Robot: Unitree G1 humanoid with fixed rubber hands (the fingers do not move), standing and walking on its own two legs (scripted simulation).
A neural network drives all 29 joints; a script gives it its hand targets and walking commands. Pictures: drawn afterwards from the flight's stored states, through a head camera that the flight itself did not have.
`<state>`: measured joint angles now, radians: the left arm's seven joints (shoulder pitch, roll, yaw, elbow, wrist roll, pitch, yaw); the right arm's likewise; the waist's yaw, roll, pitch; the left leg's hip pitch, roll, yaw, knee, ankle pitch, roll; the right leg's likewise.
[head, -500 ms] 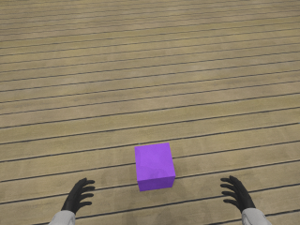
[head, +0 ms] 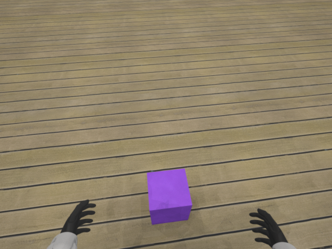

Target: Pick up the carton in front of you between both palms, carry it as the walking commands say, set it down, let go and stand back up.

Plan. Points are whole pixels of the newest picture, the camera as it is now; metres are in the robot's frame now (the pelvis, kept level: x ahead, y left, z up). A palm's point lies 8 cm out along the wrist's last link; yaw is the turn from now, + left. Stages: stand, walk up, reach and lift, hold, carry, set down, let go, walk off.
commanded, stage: stand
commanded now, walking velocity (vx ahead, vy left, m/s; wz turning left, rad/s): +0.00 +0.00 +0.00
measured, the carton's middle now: (168, 197) +0.47 +0.01 -0.65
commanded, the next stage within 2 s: none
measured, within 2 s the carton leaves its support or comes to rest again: neither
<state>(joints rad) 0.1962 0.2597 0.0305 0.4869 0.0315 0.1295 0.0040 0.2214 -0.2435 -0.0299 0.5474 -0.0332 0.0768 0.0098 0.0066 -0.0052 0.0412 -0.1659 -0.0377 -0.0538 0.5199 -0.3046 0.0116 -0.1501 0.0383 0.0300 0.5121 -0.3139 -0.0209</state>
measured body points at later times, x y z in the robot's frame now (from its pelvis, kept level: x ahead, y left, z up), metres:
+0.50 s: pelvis +0.02 +0.01 +0.00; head +0.02 +0.02 +0.45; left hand +0.16 +0.30 -0.10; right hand +0.15 -0.28 -0.09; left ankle -0.01 +0.11 -0.74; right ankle -0.02 -0.11 -0.74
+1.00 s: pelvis +0.00 +0.01 +0.01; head +0.00 +0.02 +0.46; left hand +0.12 +0.31 -0.11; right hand +0.11 -0.30 -0.09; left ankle -0.01 +0.11 -0.74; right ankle -0.02 -0.11 -0.74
